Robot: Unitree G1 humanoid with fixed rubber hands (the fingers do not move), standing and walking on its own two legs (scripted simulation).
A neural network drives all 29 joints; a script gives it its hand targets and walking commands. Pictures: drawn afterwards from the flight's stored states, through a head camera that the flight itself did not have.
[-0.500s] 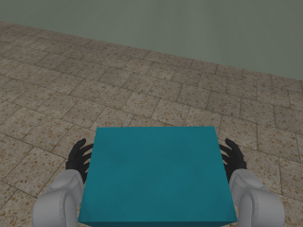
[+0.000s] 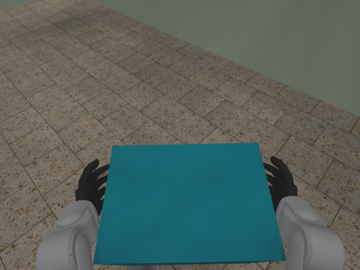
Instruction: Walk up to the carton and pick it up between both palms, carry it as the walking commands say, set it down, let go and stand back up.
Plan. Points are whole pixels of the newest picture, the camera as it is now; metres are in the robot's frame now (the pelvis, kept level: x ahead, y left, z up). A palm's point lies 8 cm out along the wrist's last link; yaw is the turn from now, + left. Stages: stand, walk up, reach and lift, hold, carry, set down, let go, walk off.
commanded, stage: carry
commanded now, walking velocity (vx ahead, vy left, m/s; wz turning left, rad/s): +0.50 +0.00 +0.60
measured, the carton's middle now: (186, 212) +0.24 +0.01 +0.01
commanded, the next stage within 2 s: none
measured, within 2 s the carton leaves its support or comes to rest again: neither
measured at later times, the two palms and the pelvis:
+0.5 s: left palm (100, 93) +0.56 +0.27 +0.07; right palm (217, 71) +0.65 -0.07 +0.08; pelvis +0.38 +0.04 +0.00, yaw +15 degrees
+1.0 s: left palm (92, 42) +0.81 +0.36 +0.10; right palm (174, 19) +1.03 +0.08 +0.09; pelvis +0.73 +0.09 +0.00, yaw +35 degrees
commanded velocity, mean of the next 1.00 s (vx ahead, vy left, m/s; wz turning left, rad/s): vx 0.50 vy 0.00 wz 0.60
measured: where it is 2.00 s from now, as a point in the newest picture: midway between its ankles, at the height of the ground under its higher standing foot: (118, 124)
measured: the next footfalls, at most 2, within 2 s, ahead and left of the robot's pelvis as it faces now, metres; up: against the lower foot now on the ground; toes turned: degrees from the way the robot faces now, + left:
left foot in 0.20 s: +0.32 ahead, +0.07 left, +0.00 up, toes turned +16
right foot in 0.66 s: +0.74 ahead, -0.01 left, +0.00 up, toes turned +14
